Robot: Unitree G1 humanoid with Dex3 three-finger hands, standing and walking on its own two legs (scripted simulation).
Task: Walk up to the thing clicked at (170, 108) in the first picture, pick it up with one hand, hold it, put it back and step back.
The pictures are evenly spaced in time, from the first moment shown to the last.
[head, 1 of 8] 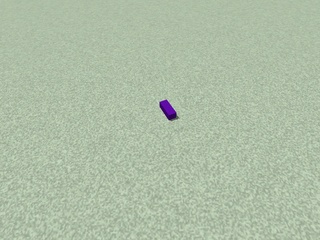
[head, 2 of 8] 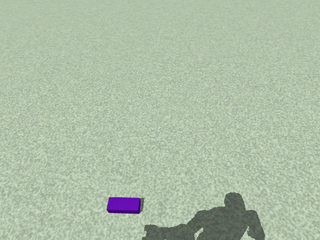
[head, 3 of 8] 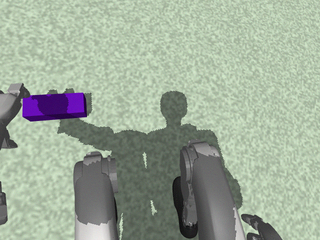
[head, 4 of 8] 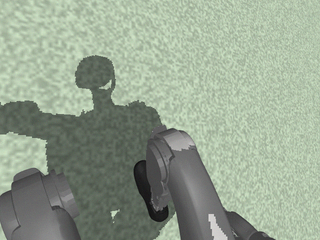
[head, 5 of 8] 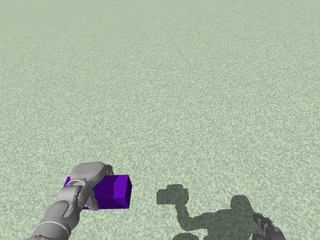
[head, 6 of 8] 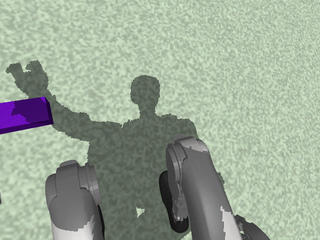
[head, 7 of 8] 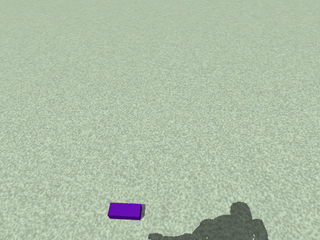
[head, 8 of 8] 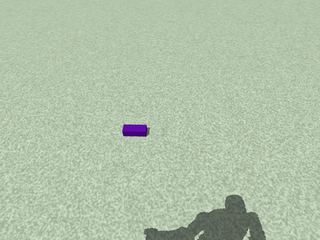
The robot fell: no
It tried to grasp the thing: yes
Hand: left
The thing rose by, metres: 0.67
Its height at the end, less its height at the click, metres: +0.00
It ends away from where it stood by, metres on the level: 0.02
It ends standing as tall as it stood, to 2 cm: yes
